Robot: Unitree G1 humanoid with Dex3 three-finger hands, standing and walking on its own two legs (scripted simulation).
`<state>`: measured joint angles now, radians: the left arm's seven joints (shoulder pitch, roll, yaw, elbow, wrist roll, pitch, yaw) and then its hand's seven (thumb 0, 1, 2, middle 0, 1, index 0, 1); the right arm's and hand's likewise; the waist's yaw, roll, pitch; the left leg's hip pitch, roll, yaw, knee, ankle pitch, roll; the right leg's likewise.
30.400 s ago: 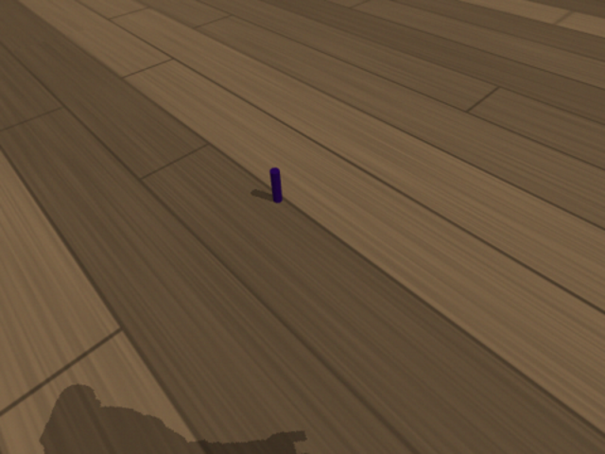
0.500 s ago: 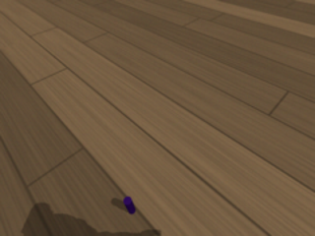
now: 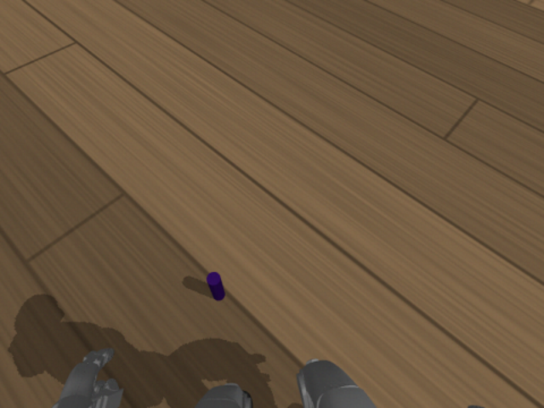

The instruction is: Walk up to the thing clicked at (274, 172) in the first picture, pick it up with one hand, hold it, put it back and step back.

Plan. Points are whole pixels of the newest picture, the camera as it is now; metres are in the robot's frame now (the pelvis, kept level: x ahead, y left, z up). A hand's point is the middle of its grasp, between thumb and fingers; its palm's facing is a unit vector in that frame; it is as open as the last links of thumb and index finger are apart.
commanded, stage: step back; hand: left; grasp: from the side
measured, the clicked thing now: (216, 287) +0.48 +0.19 -0.67
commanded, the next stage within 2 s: none
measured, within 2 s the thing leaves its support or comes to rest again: neither
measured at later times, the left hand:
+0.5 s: hand out of the picture +0.00 +0.24 -0.14, palm faces -0.02 -0.92 -0.40, open 7.4 cm
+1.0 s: hand out of the picture -0.21 +0.23 -0.16, palm faces -0.08 -0.91 -0.40, open 7.4 cm
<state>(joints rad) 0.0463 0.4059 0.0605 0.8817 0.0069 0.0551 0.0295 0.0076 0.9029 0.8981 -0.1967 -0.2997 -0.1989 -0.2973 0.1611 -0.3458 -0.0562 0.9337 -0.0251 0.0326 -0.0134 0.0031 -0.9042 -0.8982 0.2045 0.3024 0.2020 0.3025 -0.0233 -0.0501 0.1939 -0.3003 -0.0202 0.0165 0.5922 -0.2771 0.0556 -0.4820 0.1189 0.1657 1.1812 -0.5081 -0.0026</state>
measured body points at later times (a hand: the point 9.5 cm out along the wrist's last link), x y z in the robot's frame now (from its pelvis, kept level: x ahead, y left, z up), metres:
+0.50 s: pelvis -0.13 -0.02 +0.00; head -0.07 -0.03 +0.44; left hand +0.00 +0.29 -0.11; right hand -0.04 -0.34 -0.13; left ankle -0.15 +0.10 -0.69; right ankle -0.09 -0.14 -0.73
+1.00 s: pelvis -0.30 -0.04 -0.02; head -0.24 -0.05 +0.43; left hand -0.20 +0.28 -0.13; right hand -0.18 -0.36 -0.12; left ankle -0.17 +0.09 -0.73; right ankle -0.33 -0.17 -0.73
